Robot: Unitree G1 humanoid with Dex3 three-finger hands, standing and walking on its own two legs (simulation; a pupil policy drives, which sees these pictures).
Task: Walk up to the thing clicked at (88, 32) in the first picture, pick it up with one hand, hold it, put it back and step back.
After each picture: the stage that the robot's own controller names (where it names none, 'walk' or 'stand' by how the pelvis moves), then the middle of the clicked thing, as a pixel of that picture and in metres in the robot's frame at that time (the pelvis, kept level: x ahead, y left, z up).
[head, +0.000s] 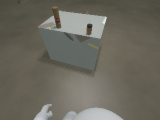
stand; (89, 29) +1.00 +0.07 -0.01
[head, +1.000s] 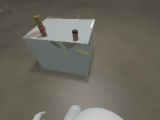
walk; (75, 35) +0.87 +0.26 +0.00
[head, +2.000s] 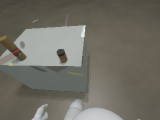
walk; (62, 56) +0.49 +0.29 +0.00
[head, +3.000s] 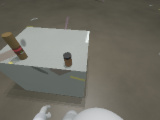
stand; (67, 59) +0.48 +0.22 -0.01
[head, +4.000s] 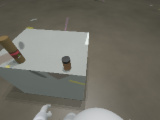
stand; (66, 63) +0.44 +0.21 -0.01
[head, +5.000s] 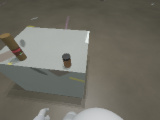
stand; (67, 60) +0.46 +0.22 -0.02
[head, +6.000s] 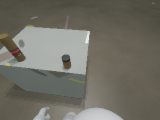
stand; (66, 61) +0.45 +0.22 -0.02
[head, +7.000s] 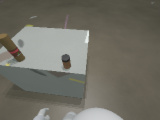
rise first; (66, 61) +0.45 +0.22 -0.02
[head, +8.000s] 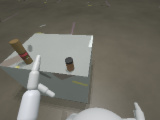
rise first; (69, 64) +0.44 +0.23 -0.01
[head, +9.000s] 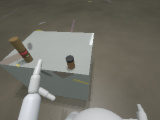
go down; (70, 62) +0.45 +0.22 -0.01
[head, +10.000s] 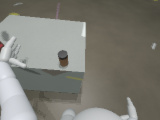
go down; (63, 58) +0.43 +0.21 +0.01
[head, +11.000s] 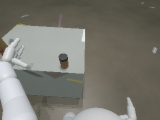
approach; (63, 61) +0.45 +0.21 +0.01
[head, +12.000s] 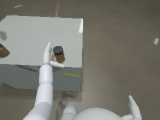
close; (59, 54) +0.45 +0.23 +0.04
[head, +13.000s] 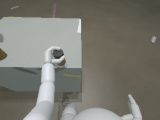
lift; (59, 57) +0.43 +0.22 +0.04
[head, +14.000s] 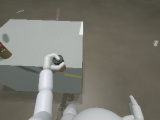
lift; (59, 63) +0.38 +0.22 +0.05
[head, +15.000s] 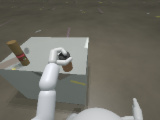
lift; (66, 62) +0.33 +0.17 +0.17
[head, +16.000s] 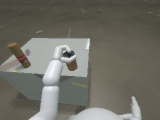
hold; (70, 60) +0.34 +0.15 +0.18
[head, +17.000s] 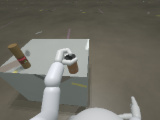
hold; (72, 64) +0.33 +0.14 +0.16
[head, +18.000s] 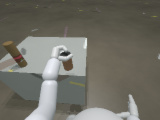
crouch; (67, 61) +0.37 +0.17 +0.14
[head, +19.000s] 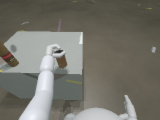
lower; (61, 59) +0.42 +0.21 +0.08
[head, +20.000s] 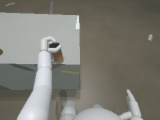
lower; (56, 52) +0.46 +0.22 +0.06
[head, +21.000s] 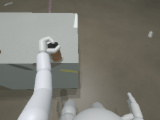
lower; (55, 52) +0.45 +0.23 +0.07
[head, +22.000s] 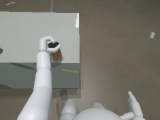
lower; (55, 51) +0.46 +0.23 +0.07
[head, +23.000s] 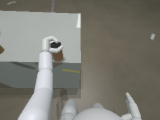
loosen; (57, 51) +0.45 +0.22 +0.07
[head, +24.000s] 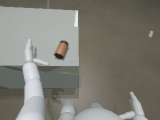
withdraw; (61, 49) +0.49 +0.19 +0.03
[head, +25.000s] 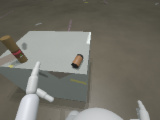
sink last; (77, 61) +0.48 +0.16 +0.00
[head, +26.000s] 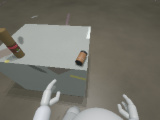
stand; (81, 57) +0.49 +0.12 +0.01
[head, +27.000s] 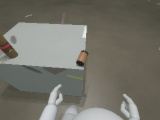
stand; (82, 58) +0.48 +0.09 +0.02
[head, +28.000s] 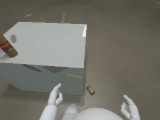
stand; (90, 89) +0.49 -0.04 -0.67
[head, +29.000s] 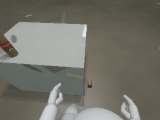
stand; (89, 83) +0.60 -0.02 -0.68
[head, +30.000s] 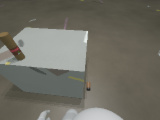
stand; (88, 86) +0.60 -0.01 -0.73
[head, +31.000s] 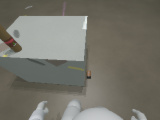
walk; (88, 74) +0.64 +0.03 -0.72
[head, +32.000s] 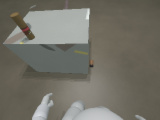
walk; (91, 63) +0.84 +0.03 -0.73
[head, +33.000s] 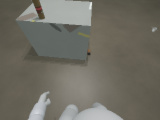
walk; (88, 52) +1.15 +0.01 -0.72
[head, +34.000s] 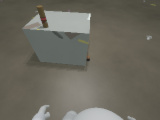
stand; (88, 58) +1.18 +0.04 -0.74
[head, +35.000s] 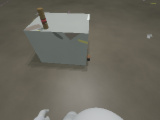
stand; (88, 57) +1.20 +0.04 -0.75
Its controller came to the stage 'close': yes
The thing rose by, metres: 0.19
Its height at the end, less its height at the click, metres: -0.73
